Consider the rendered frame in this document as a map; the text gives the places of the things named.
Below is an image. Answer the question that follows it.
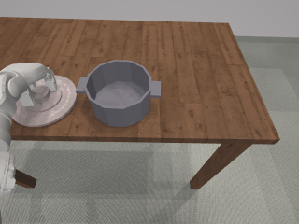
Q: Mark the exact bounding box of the lid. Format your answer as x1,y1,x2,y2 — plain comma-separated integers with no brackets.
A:
12,75,78,127

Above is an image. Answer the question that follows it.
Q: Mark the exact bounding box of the left robot upper arm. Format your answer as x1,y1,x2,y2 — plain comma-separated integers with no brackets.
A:
0,151,16,224

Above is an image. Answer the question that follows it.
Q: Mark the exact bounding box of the robot left hand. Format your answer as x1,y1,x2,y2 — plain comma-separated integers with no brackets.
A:
2,63,57,107

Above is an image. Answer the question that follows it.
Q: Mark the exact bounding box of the knob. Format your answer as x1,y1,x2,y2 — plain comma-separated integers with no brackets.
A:
32,85,50,101

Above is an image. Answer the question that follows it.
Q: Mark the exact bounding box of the robot left forearm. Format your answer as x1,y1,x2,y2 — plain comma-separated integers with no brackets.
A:
0,69,28,153

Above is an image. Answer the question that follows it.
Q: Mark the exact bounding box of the pot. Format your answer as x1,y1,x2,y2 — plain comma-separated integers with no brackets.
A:
76,60,161,127

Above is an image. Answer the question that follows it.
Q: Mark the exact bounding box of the table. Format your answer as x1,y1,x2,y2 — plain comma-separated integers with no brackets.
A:
0,17,280,189

